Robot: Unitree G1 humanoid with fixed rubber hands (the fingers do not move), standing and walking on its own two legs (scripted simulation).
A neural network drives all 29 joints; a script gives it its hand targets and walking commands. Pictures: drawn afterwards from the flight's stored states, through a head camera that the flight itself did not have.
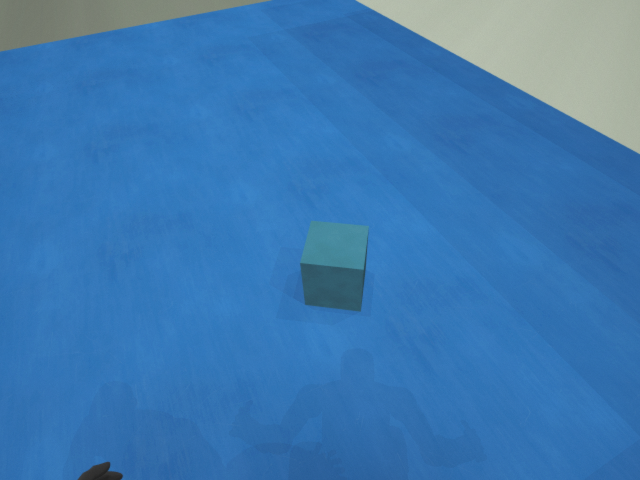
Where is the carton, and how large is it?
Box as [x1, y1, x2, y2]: [300, 221, 368, 311]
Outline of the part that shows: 311,221 300,261 305,304 360,311 365,270 368,226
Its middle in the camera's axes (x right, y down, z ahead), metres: +0.05 +0.10 +1.42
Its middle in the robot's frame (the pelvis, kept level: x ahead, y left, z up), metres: +0.95 -0.03 -0.64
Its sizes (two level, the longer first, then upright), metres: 0.210 0.200 0.250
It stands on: the floor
